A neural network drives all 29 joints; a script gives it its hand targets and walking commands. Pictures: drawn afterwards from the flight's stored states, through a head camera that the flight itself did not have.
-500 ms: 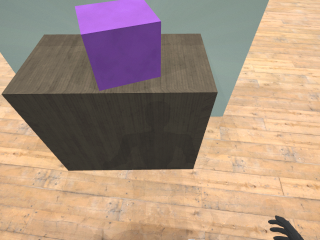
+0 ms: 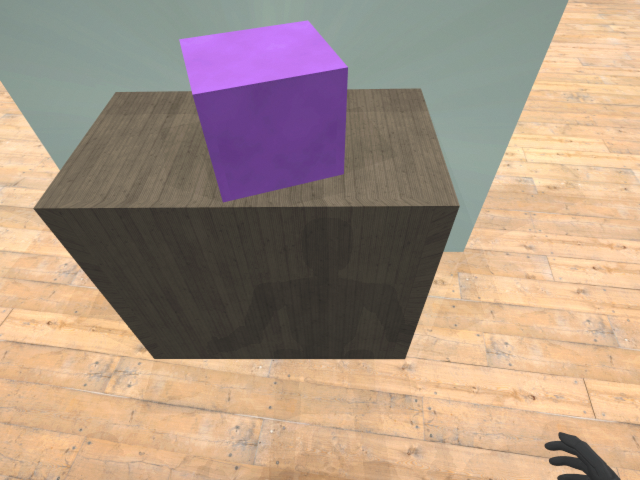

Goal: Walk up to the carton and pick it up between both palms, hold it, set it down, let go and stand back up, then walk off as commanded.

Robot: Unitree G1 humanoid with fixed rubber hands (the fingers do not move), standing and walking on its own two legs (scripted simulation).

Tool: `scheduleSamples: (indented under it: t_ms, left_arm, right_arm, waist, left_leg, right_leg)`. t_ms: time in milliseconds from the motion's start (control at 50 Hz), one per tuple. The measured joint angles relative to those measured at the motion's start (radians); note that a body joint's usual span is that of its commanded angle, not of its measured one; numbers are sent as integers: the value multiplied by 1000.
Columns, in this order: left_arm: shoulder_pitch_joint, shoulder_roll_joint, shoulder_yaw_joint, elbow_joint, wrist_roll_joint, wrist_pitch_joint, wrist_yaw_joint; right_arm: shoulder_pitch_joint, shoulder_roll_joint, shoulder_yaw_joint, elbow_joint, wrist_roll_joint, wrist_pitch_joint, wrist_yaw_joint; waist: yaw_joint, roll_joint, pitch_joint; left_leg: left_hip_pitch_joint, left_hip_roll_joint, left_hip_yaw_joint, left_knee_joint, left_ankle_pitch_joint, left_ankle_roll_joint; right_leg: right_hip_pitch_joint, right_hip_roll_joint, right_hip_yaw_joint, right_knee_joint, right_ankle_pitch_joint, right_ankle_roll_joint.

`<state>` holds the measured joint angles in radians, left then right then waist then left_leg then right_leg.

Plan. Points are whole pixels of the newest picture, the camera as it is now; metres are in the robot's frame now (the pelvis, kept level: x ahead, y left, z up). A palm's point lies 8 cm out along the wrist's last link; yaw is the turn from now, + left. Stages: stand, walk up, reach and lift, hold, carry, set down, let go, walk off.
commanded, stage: walk up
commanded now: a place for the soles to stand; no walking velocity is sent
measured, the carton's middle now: (266, 110) +0.77 +0.12 +0.06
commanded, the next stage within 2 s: none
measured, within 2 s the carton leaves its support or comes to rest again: neither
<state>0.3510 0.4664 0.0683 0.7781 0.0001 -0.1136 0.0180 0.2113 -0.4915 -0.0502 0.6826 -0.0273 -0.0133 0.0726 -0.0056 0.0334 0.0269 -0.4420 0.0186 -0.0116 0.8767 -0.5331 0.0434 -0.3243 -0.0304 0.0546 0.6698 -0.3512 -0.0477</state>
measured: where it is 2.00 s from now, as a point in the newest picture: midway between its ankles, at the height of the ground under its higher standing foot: (287, 440)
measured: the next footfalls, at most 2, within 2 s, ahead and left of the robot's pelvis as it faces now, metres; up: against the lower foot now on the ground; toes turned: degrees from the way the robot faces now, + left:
left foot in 0.10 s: +0.12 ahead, +0.15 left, +0.00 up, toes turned +1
right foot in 0.62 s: +0.28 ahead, -0.09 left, +0.00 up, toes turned +2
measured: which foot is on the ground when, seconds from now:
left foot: up 0.00-0.08, down 0.10-0.64, up 0.66-1.00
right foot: down 0.00-0.10, up 0.12-0.60, down 0.62-1.00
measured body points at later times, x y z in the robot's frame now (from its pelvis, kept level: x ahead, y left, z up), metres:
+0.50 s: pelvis +0.11 +0.06 +0.02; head +0.13 +0.07 +0.47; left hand +0.18 +0.40 -0.08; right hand +0.17 -0.28 -0.06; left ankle +0.08 +0.15 -0.72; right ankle +0.17 -0.09 -0.67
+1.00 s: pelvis +0.23 +0.05 +0.01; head +0.26 +0.03 +0.45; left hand +0.30 +0.40 -0.06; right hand +0.32 -0.28 -0.10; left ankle +0.29 +0.20 -0.68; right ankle +0.24 -0.08 -0.72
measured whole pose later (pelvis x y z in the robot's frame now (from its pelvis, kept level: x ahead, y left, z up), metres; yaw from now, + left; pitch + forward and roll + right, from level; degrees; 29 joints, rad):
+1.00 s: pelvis +0.23 +0.05 +0.01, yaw +1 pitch -1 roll +0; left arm 0.35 0.46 0.07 0.78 0.00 -0.11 0.01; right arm 0.34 -0.49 -0.05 0.68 -0.03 0.00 0.09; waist -0.01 0.06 0.06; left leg -0.52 0.04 -0.03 0.94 -0.38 0.01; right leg -0.28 -0.01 0.03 0.61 -0.33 -0.04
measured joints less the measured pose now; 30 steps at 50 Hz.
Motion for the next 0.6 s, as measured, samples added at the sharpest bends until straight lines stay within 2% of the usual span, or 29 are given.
scheduleSamples:
  t_ms: [60,100,120,160,200,260,380,500,600]
  left_arm:
    - [4,1,13,0,0,7,0]
    - [0,1,15,-1,0,13,0]
    - [-3,1,15,1,0,20,0]
    - [-7,0,2,0,0,36,0]
    - [-9,1,-2,-1,0,39,0]
    - [-9,2,-2,-1,0,40,-1]
    - [-9,2,-2,-1,0,60,-6]
    - [-9,2,-7,-2,0,59,-8]
    - [-8,3,-8,-2,0,27,-9]
  right_arm:
    - [2,-3,0,0,3,-7,10]
    - [24,-5,0,0,3,-25,8]
    - [40,-1,0,0,3,-34,2]
    - [92,20,0,1,3,-37,-11]
    - [148,32,0,0,3,-37,-15]
    - [193,33,0,0,3,-38,-21]
    - [204,34,0,0,3,-41,-24]
    - [204,35,0,0,3,-41,-25]
    - [188,34,1,0,3,-30,-24]
  waist:
    - [-1,10,-5]
    - [-1,10,-13]
    - [-2,4,-10]
    - [-3,-12,-11]
    - [-3,-21,-11]
    - [-2,-26,-2]
    - [-1,-39,16]
    - [0,-54,17]
    - [1,-47,18]
  left_leg:
    - [-19,8,-1,-40,53,0]
    - [-3,7,1,-125,179,-11]
    - [1,3,10,-120,243,-18]
    - [31,-2,25,-128,233,-19]
    - [82,-4,27,-196,221,-19]
    - [144,-6,27,-302,265,-7]
    - [230,-17,28,-377,262,6]
    - [274,-42,34,-397,227,4]
    - [278,-47,49,-373,176,-10]
  right_leg:
    - [35,-13,-1,0,-36,1]
    - [35,-20,0,27,-64,1]
    - [17,-21,3,100,-91,1]
    - [-39,3,2,272,-107,1]
    - [-93,28,3,368,-79,1]
    - [-156,29,5,380,1,1]
    - [-204,29,5,380,89,1]
    - [-205,29,6,250,102,1]
    - [-160,29,3,-26,119,1]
